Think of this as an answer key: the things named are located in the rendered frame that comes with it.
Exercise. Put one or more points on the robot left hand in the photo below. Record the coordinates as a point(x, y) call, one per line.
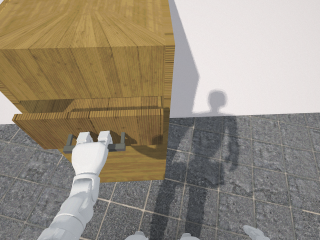
point(88, 156)

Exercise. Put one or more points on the handle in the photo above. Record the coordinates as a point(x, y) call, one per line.
point(117, 147)

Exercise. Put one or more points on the left robot forearm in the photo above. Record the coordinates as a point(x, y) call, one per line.
point(76, 211)

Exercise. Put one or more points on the robot shin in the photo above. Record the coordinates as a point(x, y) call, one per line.
point(139, 233)
point(186, 235)

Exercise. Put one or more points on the robot right hand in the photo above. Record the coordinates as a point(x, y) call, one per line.
point(254, 233)

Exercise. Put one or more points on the left robot shin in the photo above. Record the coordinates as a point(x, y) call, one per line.
point(139, 233)

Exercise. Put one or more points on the drawer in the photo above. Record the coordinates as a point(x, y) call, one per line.
point(140, 117)

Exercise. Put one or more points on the cabinet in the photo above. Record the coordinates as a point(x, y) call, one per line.
point(82, 49)

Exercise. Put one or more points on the right robot shin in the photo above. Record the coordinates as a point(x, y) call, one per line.
point(186, 235)

